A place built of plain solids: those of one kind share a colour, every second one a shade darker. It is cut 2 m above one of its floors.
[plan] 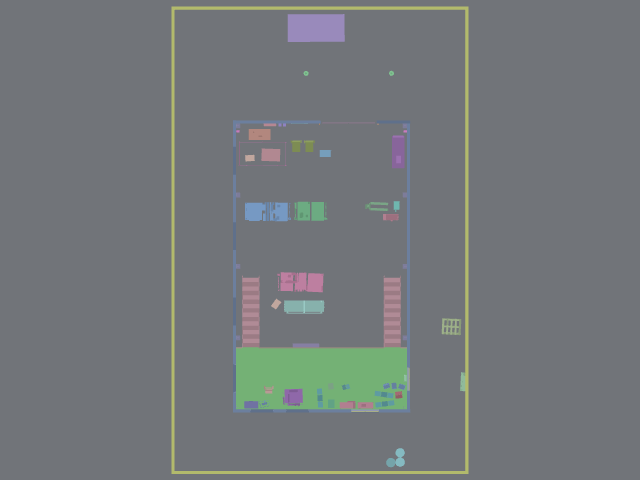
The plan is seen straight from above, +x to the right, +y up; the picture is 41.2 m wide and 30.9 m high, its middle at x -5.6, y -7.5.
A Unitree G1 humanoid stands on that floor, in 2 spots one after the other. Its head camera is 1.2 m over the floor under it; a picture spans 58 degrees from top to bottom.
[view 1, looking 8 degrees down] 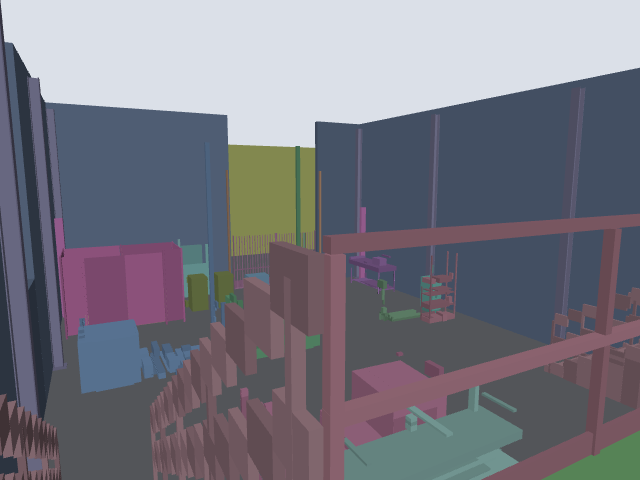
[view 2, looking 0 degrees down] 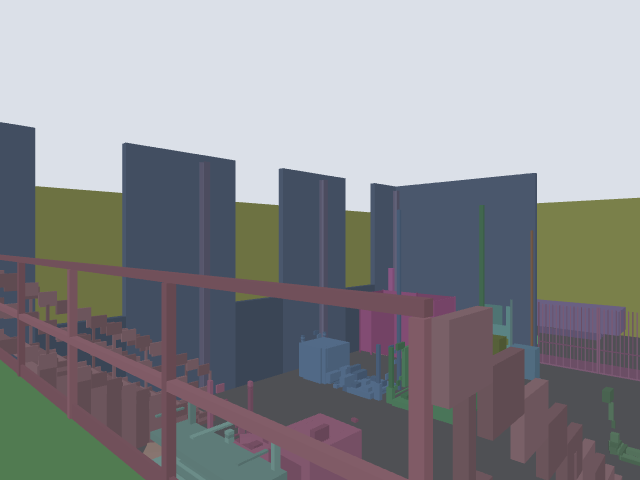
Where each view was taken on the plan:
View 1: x -10.05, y -15.44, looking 62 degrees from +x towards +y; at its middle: sectional_door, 17.55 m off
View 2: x -0.95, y -15.44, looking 133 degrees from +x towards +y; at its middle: steel_column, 14.70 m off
